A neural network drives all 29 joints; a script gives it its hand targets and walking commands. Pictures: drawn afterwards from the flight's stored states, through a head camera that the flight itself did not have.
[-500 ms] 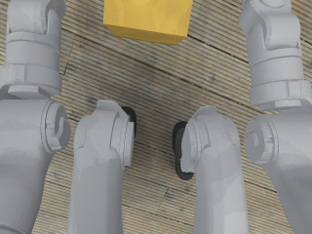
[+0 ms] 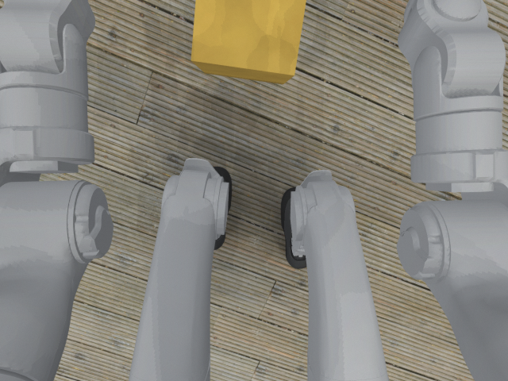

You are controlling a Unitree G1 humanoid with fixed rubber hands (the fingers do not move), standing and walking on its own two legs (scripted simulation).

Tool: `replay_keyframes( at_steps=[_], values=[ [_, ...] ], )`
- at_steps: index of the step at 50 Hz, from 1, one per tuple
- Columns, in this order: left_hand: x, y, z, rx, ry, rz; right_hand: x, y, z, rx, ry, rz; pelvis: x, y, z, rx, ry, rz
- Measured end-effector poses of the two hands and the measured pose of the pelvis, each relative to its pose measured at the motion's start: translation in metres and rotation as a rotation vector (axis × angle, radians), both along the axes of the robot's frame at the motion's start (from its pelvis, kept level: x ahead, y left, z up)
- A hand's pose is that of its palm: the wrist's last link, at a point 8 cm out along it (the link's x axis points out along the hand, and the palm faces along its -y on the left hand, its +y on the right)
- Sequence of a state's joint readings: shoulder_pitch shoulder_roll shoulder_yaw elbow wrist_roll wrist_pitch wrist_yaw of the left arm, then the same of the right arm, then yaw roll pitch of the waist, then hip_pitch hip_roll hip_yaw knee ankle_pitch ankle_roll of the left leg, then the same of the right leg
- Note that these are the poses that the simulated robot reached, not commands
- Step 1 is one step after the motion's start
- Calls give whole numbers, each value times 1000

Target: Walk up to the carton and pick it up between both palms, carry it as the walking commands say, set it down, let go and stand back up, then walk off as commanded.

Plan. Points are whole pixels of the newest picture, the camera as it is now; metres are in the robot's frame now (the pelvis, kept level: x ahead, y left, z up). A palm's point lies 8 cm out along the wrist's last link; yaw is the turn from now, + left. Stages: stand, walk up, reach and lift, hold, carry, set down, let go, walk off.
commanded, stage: set down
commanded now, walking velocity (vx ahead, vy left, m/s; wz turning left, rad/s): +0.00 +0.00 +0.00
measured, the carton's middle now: (251, 9) +0.59 +0.04 -0.41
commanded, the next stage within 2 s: let go in 0.54 s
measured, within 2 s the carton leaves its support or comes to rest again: neither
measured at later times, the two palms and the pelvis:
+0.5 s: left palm out of the picture +0.53 +0.24 +0.02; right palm out of the picture +0.54 -0.13 +0.02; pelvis -0.01 +0.00 +0.12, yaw +0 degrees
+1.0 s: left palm out of the picture +0.40 +0.24 +0.08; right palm out of the picture +0.41 -0.18 +0.09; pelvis +0.03 +0.00 +0.19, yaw +1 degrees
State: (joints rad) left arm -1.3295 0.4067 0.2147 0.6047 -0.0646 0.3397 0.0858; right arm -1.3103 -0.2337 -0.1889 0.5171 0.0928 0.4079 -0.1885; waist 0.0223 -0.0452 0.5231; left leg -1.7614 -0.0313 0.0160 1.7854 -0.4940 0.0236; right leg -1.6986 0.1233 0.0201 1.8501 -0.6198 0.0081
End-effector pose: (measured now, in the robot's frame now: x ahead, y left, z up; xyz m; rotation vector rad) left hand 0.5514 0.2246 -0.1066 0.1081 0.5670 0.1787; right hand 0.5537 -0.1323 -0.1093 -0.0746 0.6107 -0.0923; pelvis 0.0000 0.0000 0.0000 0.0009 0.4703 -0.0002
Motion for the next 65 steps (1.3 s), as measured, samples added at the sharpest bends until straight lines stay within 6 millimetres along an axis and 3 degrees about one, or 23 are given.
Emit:
replay_keyframes(
  at_steps=[9,22,28,35,39,48,52,55,65],
  values=[
    [-6,4,50,-28,32,-2,-2,3,60,-12,4,2,-2,3,48,-4,-23,0],
    [-18,10,118,-33,51,10,-14,-1,122,-28,44,3,-13,5,105,-11,-57,8],
    [-21,11,136,-36,95,16,-13,0,139,-17,66,15,-13,4,128,-7,-61,13],
    [-30,12,141,-8,125,-2,-20,-6,140,-6,86,14,-3,2,148,-3,-63,18],
    [-52,15,149,26,140,-45,-44,-20,150,-25,88,3,7,2,160,0,-98,19],
    [-132,22,178,42,250,-97,-130,-42,177,-22,199,-14,27,1,184,5,-183,22],
    [-165,17,204,27,231,-112,-148,-49,215,-15,118,-12,35,2,194,6,-209,22],
    [-189,21,218,4,258,-81,-166,-58,230,-13,150,-24,44,2,201,7,-211,22],
    [-236,23,266,-25,219,-78,-231,-78,270,-27,182,-38,68,2,234,3,-338,24]
  ],
)
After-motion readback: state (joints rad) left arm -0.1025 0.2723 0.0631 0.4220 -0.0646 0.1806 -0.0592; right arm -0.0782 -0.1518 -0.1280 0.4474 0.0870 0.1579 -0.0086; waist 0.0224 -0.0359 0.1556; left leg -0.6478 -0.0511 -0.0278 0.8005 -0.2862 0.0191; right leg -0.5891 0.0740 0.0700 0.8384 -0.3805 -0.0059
